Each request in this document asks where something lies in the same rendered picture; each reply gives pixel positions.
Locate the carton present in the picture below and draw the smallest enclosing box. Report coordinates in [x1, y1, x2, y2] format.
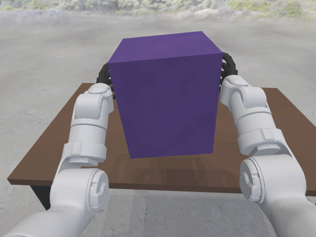
[107, 31, 223, 158]

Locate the robot right hand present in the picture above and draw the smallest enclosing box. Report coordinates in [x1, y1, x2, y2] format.
[219, 52, 237, 92]

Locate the right robot upper arm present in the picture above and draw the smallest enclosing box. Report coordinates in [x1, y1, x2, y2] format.
[239, 154, 316, 237]

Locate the left robot forearm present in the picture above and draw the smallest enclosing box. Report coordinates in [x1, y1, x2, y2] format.
[50, 83, 114, 203]

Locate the right robot forearm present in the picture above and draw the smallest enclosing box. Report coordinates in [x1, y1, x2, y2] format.
[219, 75, 307, 193]

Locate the robot left hand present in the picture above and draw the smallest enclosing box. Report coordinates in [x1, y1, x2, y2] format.
[96, 63, 116, 99]

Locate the left robot upper arm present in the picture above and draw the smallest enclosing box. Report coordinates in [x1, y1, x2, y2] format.
[1, 168, 110, 237]

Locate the table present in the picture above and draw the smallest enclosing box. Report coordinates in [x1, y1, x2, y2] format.
[7, 83, 316, 210]

